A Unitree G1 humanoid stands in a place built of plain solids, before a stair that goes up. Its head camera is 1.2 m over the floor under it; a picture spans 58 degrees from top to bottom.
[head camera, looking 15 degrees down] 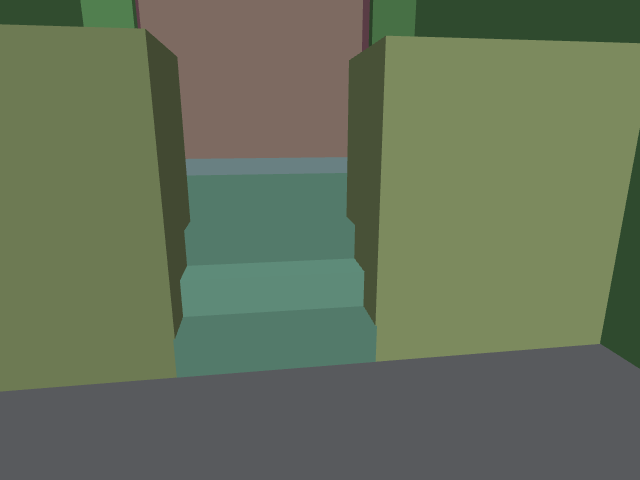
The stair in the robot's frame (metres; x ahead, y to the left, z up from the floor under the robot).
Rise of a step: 0.21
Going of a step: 0.25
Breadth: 1.00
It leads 8 degrees to the left of straight ahead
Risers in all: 3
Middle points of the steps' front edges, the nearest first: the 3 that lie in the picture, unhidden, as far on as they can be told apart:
1.95 0.21 0.21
2.20 0.24 0.41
2.45 0.28 0.62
